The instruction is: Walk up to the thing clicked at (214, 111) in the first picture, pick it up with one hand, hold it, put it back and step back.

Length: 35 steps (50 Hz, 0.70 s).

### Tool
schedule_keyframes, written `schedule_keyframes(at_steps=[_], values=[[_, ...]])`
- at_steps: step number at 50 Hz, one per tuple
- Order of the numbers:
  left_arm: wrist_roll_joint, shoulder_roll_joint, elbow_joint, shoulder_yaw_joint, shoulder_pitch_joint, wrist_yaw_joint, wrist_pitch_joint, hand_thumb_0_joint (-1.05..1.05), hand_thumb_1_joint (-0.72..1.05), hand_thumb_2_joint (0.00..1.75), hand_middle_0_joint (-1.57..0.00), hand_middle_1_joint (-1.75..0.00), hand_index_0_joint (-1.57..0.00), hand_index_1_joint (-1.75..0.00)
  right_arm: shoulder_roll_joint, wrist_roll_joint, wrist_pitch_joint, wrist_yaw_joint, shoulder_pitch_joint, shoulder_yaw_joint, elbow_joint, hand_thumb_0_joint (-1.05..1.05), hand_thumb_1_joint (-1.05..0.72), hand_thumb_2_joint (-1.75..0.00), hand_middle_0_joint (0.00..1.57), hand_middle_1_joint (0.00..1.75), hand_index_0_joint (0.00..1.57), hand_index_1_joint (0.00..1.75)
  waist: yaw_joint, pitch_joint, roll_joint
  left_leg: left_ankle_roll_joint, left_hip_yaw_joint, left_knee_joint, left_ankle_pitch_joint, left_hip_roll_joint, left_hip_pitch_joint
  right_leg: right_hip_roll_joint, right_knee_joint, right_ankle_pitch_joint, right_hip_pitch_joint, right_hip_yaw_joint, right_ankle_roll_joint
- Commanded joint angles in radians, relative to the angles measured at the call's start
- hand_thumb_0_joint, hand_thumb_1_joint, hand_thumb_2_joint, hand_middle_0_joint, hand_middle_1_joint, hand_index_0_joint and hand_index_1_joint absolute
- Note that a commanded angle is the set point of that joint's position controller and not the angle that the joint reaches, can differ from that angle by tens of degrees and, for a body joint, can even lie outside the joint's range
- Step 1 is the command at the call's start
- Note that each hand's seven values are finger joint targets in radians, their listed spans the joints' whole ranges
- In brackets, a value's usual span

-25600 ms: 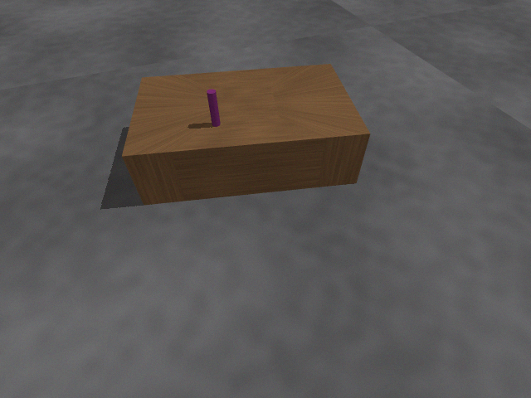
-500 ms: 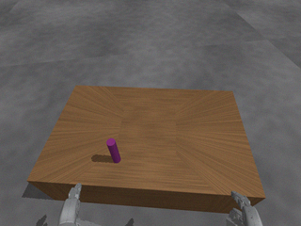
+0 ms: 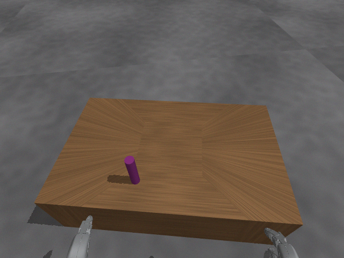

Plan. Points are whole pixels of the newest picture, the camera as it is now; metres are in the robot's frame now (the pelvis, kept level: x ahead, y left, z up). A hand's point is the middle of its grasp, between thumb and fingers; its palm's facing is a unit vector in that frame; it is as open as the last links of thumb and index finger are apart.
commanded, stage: home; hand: left
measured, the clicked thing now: (132, 170) +0.52 +0.20 -0.32
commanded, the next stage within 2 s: stand in 1.32 s
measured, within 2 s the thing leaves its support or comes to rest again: neither
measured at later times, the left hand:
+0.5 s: hand out of the picture +0.06 +0.26 -0.12, palm faces +0.01 -0.92 -0.40, open 17.5 cm
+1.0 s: hand out of the picture +0.04 +0.25 -0.11, palm faces +0.01 -0.92 -0.38, open 17.5 cm
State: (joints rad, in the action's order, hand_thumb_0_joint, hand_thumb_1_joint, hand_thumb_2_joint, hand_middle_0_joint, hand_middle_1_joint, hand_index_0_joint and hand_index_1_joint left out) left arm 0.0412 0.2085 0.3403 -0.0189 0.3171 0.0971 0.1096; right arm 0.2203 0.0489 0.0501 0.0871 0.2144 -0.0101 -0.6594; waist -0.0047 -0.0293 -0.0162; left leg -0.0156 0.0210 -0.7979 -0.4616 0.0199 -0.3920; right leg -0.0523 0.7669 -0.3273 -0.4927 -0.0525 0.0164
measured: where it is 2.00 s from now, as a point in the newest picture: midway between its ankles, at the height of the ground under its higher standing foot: outside the picture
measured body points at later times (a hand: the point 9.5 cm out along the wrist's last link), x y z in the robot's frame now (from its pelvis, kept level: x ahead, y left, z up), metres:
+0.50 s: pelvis +0.01 +0.01 +0.03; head +0.00 -0.01 +0.48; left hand +0.06 +0.31 -0.09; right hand +0.07 -0.27 -0.12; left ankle -0.03 +0.13 -0.71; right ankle +0.04 -0.13 -0.71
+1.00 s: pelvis +0.00 +0.00 +0.04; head -0.01 -0.02 +0.49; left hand +0.04 +0.30 -0.09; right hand +0.07 -0.29 -0.11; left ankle -0.03 +0.13 -0.71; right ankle +0.04 -0.13 -0.71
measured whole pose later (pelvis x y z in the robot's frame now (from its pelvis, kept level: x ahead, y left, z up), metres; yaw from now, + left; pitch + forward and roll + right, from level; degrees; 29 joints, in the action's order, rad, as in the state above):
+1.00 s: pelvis +0.00 +0.00 +0.04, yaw +1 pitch -4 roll +0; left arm 0.03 0.31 1.14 -0.01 0.16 0.03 0.00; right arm 0.33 0.02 -0.03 0.00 0.18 0.02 -1.07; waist 0.02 0.04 -0.04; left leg -0.01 0.03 -0.35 -0.23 0.00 -0.06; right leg -0.07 0.36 -0.14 -0.16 -0.08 0.03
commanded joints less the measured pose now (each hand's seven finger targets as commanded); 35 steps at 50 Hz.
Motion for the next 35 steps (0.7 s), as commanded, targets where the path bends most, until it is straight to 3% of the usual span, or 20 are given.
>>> schedule_keyframes(at_steps=[1, 4, 5, 6, 7, 8, 12, 15, 22, 25, 31, 35], values=[[0.027, 0.214, 0.122, 0.089, -0.04, -0.05, -0.116, 0.0, -0.6, 0.03, -0.04, -0.05, -0.04, -0.05, 0.201, 0.023, -0.021, -0.044, -0.028, 0.089, 0.02, 0.0, -0.9, -0.9, 0.2, 0.3, 0.2, 0.3, 0.015, -0.059, -0.036, 0.041, 0.059, 0.243, 0.185, 0.035, 0.03, -0.049, -0.171, 0.106, 0.193, 0.059, -0.062], [0.015, 0.223, 0.228, 0.082, -0.084, -0.057, -0.134, 0.0, -0.58, 0.04, -0.05, -0.05, -0.05, -0.05, 0.208, 0.015, -0.025, -0.059, -0.041, 0.093, -0.016, 0.0, -0.9, -0.9, 0.2, 0.3, 0.2, 0.3, 0.016, -0.029, -0.007, 0.031, 0.052, 0.266, 0.212, 0.027, 0.071, -0.057, -0.239, 0.124, 0.205, 0.068, -0.043], [0.016, 0.238, 0.265, 0.084, -0.085, -0.056, -0.136, 0.0, -0.56, 0.05, -0.05, -0.05, -0.05, -0.05, 0.202, 0.013, -0.029, -0.062, -0.034, 0.093, -0.037, 0.0, -0.9, -0.9, 0.2, 0.3, 0.2, 0.3, 0.015, -0.006, 0.029, 0.028, 0.05, 0.275, 0.208, 0.021, 0.088, -0.061, -0.279, 0.063, 0.185, 0.077, -0.041], [0.013, 0.239, 0.29, 0.083, -0.109, -0.056, -0.138, 0.0, -0.55, 0.06, -0.05, -0.05, -0.05, -0.05, 0.206, 0.015, -0.031, -0.063, -0.026, 0.094, -0.048, 0.0, -0.9, -0.9, 0.2, 0.3, 0.2, 0.3, 0.003, -0.003, 0.02, 0.031, 0.053, 0.289, 0.228, 0.026, 0.107, -0.061, -0.28, 0.093, 0.196, 0.074, -0.04], [0.014, 0.242, 0.322, 0.083, -0.103, -0.054, -0.14, 0.0, -0.57, 0.04, -0.05, -0.05, -0.05, -0.05, 0.206, 0.013, -0.035, -0.066, -0.02, 0.095, -0.067, 0.0, -0.9, -0.9, 0.2, 0.3, 0.2, 0.3, 0.01, 0.008, 0.034, 0.028, 0.054, 0.296, 0.247, 0.023, 0.115, -0.062, -0.298, 0.103, 0.205, 0.075, -0.041], [0.009, 0.248, 0.346, 0.082, -0.112, -0.053, -0.142, 0.0, -0.57, 0.04, -0.05, -0.05, -0.05, -0.05, 0.211, 0.009, -0.037, -0.066, -0.008, 0.095, -0.081, 0.0, -0.9, -0.9, 0.2, 0.3, 0.2, 0.3, 0.0, 0.009, 0.022, 0.029, 0.056, 0.315, 0.288, 0.031, 0.13, -0.062, -0.288, 0.17, 0.23, 0.068, -0.04], [0.0, 0.254, 0.442, 0.077, -0.107, -0.043, -0.143, 0.0, -0.58, 0.04, -0.05, -0.05, -0.05, -0.05, 0.232, -0.001, -0.044, -0.06, 0.012, 0.101, -0.136, 0.0, -0.9, -0.9, 0.2, 0.3, 0.2, 0.3, 0.004, -0.025, 0.001, 0.021, 0.063, 0.353, 0.453, 0.046, 0.173, -0.065, -0.268, 0.364, 0.335, 0.047, -0.042], [-0.002, 0.267, 0.505, 0.071, -0.118, -0.039, -0.135, 0.0, -0.55, 0.05, -0.05, -0.05, -0.05, -0.05, 0.236, -0.006, -0.052, -0.057, 0.014, 0.096, -0.174, 0.0, -0.9, -0.9, 0.2, 0.3, 0.2, 0.3, 0.007, 0.0, 0.021, 0.015, 0.068, 0.401, 0.392, 0.047, 0.184, -0.069, -0.315, 0.284, 0.344, 0.045, -0.035], [-0.005, 0.298, 0.617, 0.061, -0.141, -0.036, -0.128, 0.0, -0.56, 0.05, -0.05, -0.05, -0.05, -0.05, 0.257, -0.011, -0.06, -0.057, 0.002, 0.086, -0.251, 0.0, -0.9, -0.9, 0.2, 0.3, 0.2, 0.3, 0.014, 0.047, 0.009, 0.016, 0.08, 0.475, 0.363, 0.058, 0.194, -0.072, -0.388, 0.221, 0.382, 0.046, -0.021], [-0.009, 0.297, 0.649, 0.056, -0.149, -0.04, -0.127, 0.0, -0.55, 0.05, -0.05, -0.05, -0.05, -0.05, 0.268, -0.015, -0.055, -0.056, 0.0, 0.08, -0.277, 0.0, -0.9, -0.9, 0.2, 0.3, 0.2, 0.3, 0.013, 0.06, -0.024, 0.014, 0.083, 0.49, 0.408, 0.066, 0.204, -0.079, -0.396, 0.26, 0.395, 0.053, -0.022], [-0.007, 0.305, 0.697, 0.052, -0.168, -0.046, -0.126, 0.0, -0.53, 0.07, -0.05, -0.06, -0.05, -0.06, 0.273, -0.019, -0.059, -0.06, -0.028, 0.073, -0.306, 0.0, -0.9, -0.9, 0.2, 0.3, 0.2, 0.3, 0.017, 0.09, 0.002, 0.02, 0.086, 0.518, 0.32, 0.064, 0.205, -0.081, -0.452, 0.16, 0.371, 0.06, -0.012], [-0.009, 0.307, 0.717, 0.051, -0.176, -0.048, -0.128, 0.0, -0.56, 0.05, -0.05, -0.05, -0.05, -0.05, 0.272, -0.022, -0.053, -0.06, -0.038, 0.068, -0.32, 0.0, -0.9, -0.9, 0.2, 0.3, 0.2, 0.3, 0.018, 0.051, -0.008, 0.018, 0.085, 0.528, 0.368, 0.068, 0.228, -0.084, -0.443, 0.23, 0.402, 0.055, -0.018]])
